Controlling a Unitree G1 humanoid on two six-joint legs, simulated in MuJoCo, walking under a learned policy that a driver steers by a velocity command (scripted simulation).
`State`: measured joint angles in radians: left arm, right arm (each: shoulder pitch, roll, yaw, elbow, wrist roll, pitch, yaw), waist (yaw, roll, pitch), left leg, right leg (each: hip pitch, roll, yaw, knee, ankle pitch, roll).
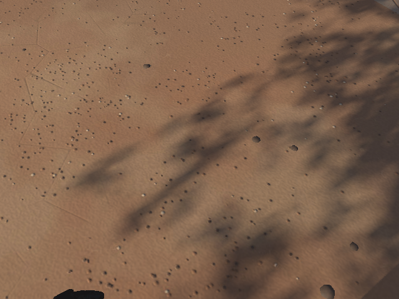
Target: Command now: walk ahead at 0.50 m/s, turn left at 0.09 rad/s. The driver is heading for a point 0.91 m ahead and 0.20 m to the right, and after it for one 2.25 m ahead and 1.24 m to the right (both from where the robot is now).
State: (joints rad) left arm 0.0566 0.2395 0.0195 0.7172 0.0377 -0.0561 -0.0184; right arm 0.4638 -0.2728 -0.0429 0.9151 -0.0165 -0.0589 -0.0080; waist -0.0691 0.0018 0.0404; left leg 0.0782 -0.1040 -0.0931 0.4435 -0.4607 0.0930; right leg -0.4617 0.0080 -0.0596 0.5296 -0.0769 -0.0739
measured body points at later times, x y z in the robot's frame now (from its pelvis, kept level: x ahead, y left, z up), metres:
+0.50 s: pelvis +0.26 +0.01 +0.01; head +0.30 +0.01 +0.46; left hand +0.20 +0.26 -0.13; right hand +0.48 -0.21 -0.09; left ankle +0.40 +0.10 -0.71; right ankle +0.12 -0.09 -0.72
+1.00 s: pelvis +0.53 +0.02 +0.01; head +0.56 +0.01 +0.46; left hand +0.73 +0.21 -0.11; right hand +0.44 -0.22 -0.13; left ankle +0.40 +0.10 -0.72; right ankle +0.66 -0.11 -0.69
